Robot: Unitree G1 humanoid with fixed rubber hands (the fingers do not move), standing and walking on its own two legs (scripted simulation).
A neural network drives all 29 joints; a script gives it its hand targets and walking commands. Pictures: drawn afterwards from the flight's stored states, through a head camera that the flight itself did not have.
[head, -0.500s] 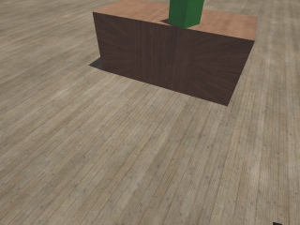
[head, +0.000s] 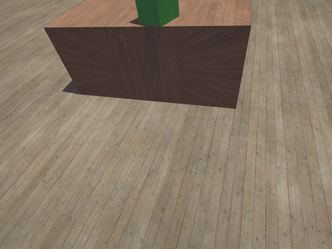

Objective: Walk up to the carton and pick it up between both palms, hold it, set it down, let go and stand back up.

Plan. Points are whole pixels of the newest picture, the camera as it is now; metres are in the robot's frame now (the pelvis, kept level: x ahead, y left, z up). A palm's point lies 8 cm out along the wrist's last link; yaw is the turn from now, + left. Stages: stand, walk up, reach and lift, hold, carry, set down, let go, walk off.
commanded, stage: walk up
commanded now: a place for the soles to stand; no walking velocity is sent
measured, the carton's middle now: out of the picture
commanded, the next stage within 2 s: none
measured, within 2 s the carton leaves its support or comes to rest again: neither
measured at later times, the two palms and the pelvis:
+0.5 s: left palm (48, 221) +0.25 +0.39 -0.10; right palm (273, 189) +0.31 -0.24 -0.08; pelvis +0.20 +0.07 +0.00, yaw -2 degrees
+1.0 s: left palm (70, 151) +0.47 +0.38 -0.07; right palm (264, 167) +0.40 -0.26 -0.12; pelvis +0.38 +0.05 +0.00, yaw -8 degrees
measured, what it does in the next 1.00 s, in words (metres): walks ahead: left foot, then right foot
